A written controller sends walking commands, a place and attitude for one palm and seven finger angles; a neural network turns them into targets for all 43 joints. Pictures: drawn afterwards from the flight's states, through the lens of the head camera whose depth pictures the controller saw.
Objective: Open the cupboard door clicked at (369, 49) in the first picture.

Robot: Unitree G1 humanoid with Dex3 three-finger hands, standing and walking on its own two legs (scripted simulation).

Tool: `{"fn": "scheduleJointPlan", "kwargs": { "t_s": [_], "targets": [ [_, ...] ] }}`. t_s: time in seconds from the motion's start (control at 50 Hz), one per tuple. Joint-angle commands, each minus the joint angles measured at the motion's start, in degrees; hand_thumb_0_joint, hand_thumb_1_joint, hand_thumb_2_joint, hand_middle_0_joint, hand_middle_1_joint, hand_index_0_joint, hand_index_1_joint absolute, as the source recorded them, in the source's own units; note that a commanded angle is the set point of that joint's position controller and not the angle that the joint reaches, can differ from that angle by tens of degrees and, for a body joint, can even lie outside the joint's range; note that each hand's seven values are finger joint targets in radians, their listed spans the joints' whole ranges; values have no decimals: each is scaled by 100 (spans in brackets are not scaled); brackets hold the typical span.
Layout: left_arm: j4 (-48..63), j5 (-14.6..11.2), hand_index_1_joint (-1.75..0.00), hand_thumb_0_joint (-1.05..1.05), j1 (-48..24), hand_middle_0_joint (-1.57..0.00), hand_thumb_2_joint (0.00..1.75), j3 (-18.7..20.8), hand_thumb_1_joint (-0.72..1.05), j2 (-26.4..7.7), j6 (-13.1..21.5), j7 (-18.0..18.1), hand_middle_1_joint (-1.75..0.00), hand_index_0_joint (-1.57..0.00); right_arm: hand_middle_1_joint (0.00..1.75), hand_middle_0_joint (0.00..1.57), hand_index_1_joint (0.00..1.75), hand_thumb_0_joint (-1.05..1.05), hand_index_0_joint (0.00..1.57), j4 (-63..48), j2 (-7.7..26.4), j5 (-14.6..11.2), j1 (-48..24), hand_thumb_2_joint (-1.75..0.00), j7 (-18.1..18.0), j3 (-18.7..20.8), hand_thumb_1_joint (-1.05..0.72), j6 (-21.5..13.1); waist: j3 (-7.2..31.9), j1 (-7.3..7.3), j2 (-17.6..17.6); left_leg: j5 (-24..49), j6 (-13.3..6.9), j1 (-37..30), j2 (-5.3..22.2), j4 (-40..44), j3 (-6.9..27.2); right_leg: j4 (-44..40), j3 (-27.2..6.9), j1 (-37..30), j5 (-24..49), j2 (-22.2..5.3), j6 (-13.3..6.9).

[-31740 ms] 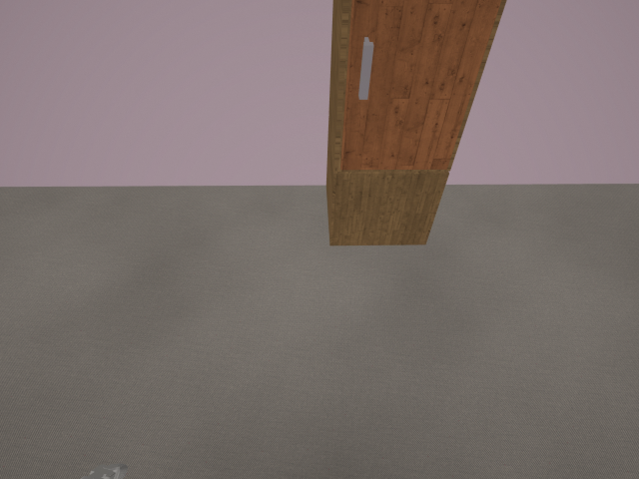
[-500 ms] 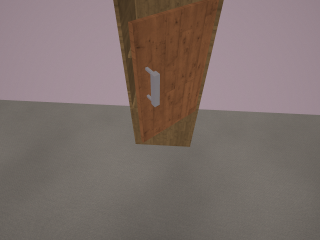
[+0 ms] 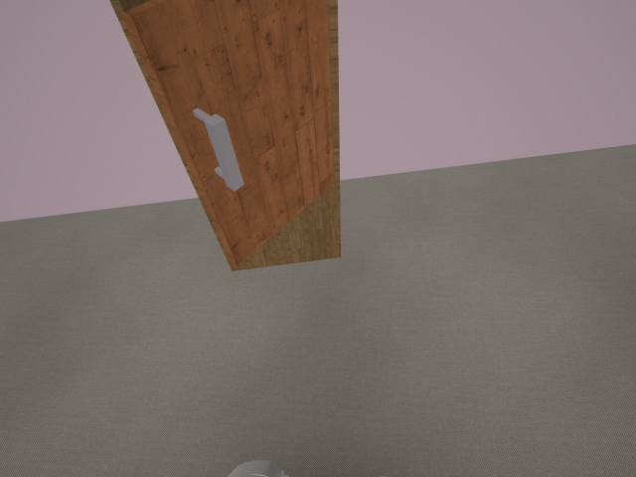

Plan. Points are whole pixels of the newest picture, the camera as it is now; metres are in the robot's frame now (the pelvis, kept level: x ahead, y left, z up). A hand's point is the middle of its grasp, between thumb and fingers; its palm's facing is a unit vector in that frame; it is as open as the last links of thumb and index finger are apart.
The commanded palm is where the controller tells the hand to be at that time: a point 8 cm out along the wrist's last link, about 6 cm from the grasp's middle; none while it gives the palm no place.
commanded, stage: walk to a spot facing it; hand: left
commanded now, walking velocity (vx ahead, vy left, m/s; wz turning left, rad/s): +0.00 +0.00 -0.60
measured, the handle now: (218, 150) +0.60 +0.23 +0.03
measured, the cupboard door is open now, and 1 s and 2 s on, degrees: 41 41 41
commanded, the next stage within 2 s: none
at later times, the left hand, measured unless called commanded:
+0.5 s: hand out of the picture +0.08 +0.22 -0.15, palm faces -0.19 -0.95 -0.24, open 7.4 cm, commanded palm none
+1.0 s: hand (269, 398) +0.24 +0.11 -0.15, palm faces -0.60 -0.75 -0.28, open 7.4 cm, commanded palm none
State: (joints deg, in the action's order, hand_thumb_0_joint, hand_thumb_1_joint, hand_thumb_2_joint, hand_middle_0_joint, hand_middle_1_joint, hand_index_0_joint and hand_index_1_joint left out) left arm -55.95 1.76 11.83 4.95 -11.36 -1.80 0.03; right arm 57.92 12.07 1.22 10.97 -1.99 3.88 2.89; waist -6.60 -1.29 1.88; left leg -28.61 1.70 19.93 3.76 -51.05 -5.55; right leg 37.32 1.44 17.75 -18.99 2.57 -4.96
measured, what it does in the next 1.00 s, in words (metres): steps on the spot, turning right: left foot, then right foot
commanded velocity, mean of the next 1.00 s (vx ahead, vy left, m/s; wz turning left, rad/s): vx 0.00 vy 0.00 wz -0.60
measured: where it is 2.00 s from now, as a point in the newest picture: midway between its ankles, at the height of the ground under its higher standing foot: outside the picture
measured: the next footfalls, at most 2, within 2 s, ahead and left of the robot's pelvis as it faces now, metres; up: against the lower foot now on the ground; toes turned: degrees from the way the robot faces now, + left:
left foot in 0.54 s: +0.10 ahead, +0.15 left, +0.00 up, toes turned -22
right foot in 0.92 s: -0.03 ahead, -0.10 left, +0.00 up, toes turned -37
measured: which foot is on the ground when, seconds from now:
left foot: up 0.00-0.52, down 0.54-0.92, up 0.94-1.00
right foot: down 0.00-0.54, up 0.56-0.90, down 0.92-1.00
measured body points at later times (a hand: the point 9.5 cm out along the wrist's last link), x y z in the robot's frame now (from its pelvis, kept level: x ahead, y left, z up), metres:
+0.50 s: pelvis +0.01 +0.03 +0.02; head +0.07 +0.02 +0.46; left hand +0.09 +0.27 -0.13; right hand +0.09 -0.25 -0.11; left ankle +0.05 +0.16 -0.70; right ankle +0.01 -0.06 -0.73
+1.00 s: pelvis +0.01 +0.02 +0.00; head +0.05 -0.03 +0.44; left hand +0.27 +0.15 -0.13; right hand -0.14 -0.21 -0.15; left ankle +0.06 +0.16 -0.68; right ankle -0.06 -0.07 -0.73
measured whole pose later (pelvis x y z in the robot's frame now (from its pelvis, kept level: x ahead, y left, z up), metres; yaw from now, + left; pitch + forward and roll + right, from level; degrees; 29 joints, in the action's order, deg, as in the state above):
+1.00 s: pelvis +0.01 +0.02 +0.00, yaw -37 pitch +0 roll +0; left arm -50.3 1.3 5.4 3.3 -13.9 -1.2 -0.7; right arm 54.3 15.2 0.8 14.5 -1.4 3.3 3.1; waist -8.0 1.5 2.0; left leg -30.3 3.9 22.8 6.4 -57.7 -3.6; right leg 35.6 0.8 17.1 -18.7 0.4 -1.3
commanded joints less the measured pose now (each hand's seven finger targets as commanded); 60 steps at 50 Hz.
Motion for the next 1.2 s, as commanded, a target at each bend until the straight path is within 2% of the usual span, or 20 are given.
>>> {"fn": "scheduleJointPlan", "kwargs": {
  "t_s": [0.0, 0.12, 0.38, 0.46, 0.48, 0.5, 0.52, 0.54, 0.58, 0.64, 0.78, 0.82, 0.86, 0.88, 0.9, 0.92, 0.96, 1.04, 1.14, 1.18],
  "targets": [
    [317, -54, -30, 0, 481, -20, 90, 210, 90, -1023, 128, 153, -30, -20, 30, 20, 30, 0, 20, -623, 454, -27, -393, -90, 19, 96, -90, -104, 562, -95, -575, 407, 103, 1410, -8, -1632, 772, -1800, -2464, -1179, 2515, -1653, -627],
    [412, -62, -30, 0, 704, -20, 90, 210, 90, -1056, 156, 141, -30, -20, 30, 20, 30, 0, 20, -775, 536, -32, -609, -90, -10, 79, -90, -55, 853, -152, -756, 780, 222, 1484, -117, -1313, 873, -1779, -2371, -1600, 2859, -1309, -298],
    [720, 5, -30, 0, 693, -20, 90, 259, 90, -1283, 84, 102, -30, -20, 30, 20, 30, 0, 20, -1227, 532, -118, -1013, -90, 7, 34, -90, -190, 921, -206, -914, 467, 116, 734, -444, 307, 908, -1656, -3246, -1100, 2416, -1132, -678],
    [805, -33, -30, 0, 239, -20, 90, 244, 90, -1287, 53, 109, -30, -20, 30, 20, 30, 0, 20, -1096, 602, -162, -256, -90, -36, 43, -90, -276, 1040, 178, -826, 1119, 11, -727, -485, 2083, 970, -1333, -3220, -228, 2048, -873, -311],
    [845, -67, -30, 0, 161, -20, 90, 194, 90, -1158, 47, 101, -30, -20, 30, 20, 30, 0, 20, -989, 753, -152, 37, -90, -71, 59, -90, -335, 1116, 315, -532, 1415, -81, -1696, -182, 2806, 1122, -1036, -2897, 510, 1396, -548, -31],
    [910, -122, -30, 0, 311, -20, 90, 125, 90, -815, 42, 50, -30, -20, 30, 20, 30, 0, 20, -1005, 1232, -71, 180, -90, -109, 123, -90, -397, 1151, 313, 741, 1194, -522, -2390, 1181, 3507, 2566, -199, -2023, 1545, -125, 231, 294],
    [1024, -81, -30, 0, 261, -20, 90, 106, 90, -806, 63, -23, -30, -20, 30, 20, 30, 0, 20, -1121, 1545, -15, 217, -90, -129, 155, -90, -352, 936, 245, 1367, 1746, -1139, -2019, 2348, 3769, 3441, 1184, -866, 1887, -1683, 353, 620],
    [1092, -22, -30, 0, 225, -20, 90, 136, 90, -973, 78, -79, -30, -20, 30, 20, 30, 0, 20, -1293, 1493, 30, 63, -90, -110, 109, -90, -315, 719, 197, 563, 1711, -1485, -1204, 2575, 3664, 3398, 2043, -701, 1715, -1503, -20, 718],
    [876, 12, -30, 0, 215, -20, 90, 195, 90, -900, 2, -132, -30, -20, 30, 20, 30, 0, 20, -1257, 1112, 75, -151, -90, -118, -6, -90, -336, 617, -1, 867, 2840, -1087, -881, 1662, 3417, 2078, 2984, -608, 1593, -916, -108, 812],
    [830, -37, -30, 0, 169, -20, 90, 127, 90, -754, -63, -208, -30, -20, 30, 20, 30, 0, 20, -1230, 939, 34, -93, -90, -121, -59, -90, -371, 730, -24, 814, 3939, -868, -1246, 1168, 3117, 971, 3019, -258, 1632, -428, -281, 898],
    [951, -60, -30, 0, -565, -20, 90, -32, 90, -582, -41, -242, -30, -20, 30, 20, 30, 0, 20, -862, 1166, 53, 672, -90, -45, 76, -90, -333, 729, 355, 1080, 4578, -847, -1449, 1366, 2732, 422, 902, 338, 712, -527, -278, 727],
    [926, -74, -30, 0, -484, -20, 90, -28, 90, -627, -1, -229, -30, -20, 30, 20, 30, 0, 20, -864, 1242, 53, 622, -90, -25, 113, -90, -317, 789, 270, 1161, 4522, -742, -1341, 1454, 2479, 388, 190, 367, 217, -428, -249, 611],
    [754, -59, -30, 0, 85, -20, 90, 23, 90, -869, 80, -193, -30, -20, 30, 20, 30, 0, 20, -894, 1236, -7, 509, -90, 20, 129, -90, -307, 1043, -75, 665, 4001, -304, -826, 1218, 1536, 41, -1240, 281, -1085, 982, -323, 449],
    [618, 4, -30, 0, 559, -20, 90, 150, 90, -1506, 152, -103, -30, -20, 30, 20, 30, 0, 20, -1019, 885, -91, 556, -90, 71, 79, -90, -305, 1460, -254, -914, 2322, 78, 472, 684, 269, -523, -1508, -1194, -2521, 2951, -1561, 22],
    [478, -52, -30, 0, 898, -20, 90, 236, 90, -1933, 154, -24, -30, -20, 30, 20, 30, 0, 20, -1264, 677, -82, 145, -90, 56, -20, -90, -269, 1377, -470, -1983, -979, 272, 1459, 35, -905, -282, -1396, -2343, -2564, 5256, -2632, -667],
    [477, -69, -30, 0, 924, -20, 90, 230, 90, -1811, 140, 54, -30, -20, 30, 20, 30, 0, 20, -1218, 743, -75, 6, -90, -12, -9, -90, -207, 1355, -522, -1685, -818, 202, 1582, 167, -1413, 466, -1280, -2242, -2341, 4812, -2443, -878],
    [703, -57, -30, 0, 193, -20, 90, 186, 90, -1443, 68, 133, -30, -20, 30, 20, 30, 0, 20, -1073, 754, -79, -67, -90, 2, 30, -90, -169, 1020, -228, -1595, -101, 262, 1617, 304, -1622, 609, -1322, -1894, -1792, 3721, -1904, -753],
    [906, -11, -30, 0, -283, -20, 90, 157, 90, -1377, 91, 115, -30, -20, 30, 20, 30, 0, 20, -909, 529, -67, 191, -90, 67, 26, -90, -115, 857, 109, -931, 399, 329, 818, 66, -821, 403, -1491, -1625, -860, 2909, -1533, -597],
    [929, 6, -30, 0, -244, -20, 90, 208, 90, -1406, 91, 25, -30, -20, 30, 20, 30, 0, 20, -1042, 521, -47, 214, -90, 116, 36, -90, -219, 714, 92, -1212, 361, 249, 301, -154, 483, 268, -1887, -2238, -468, 301, -1393, -618],
    [978, -21, -30, 0, -437, -20, 90, 219, 90, -1373, 91, -27, -30, -20, 30, 20, 30, 0, 20, -960, 566, -29, 606, -90, 108, 37, -90, -315, 576, 336, -1147, 711, 197, -560, -273, 1404, 141, -1845, -2273, 228, -825, -1182, -491]
  ]
}}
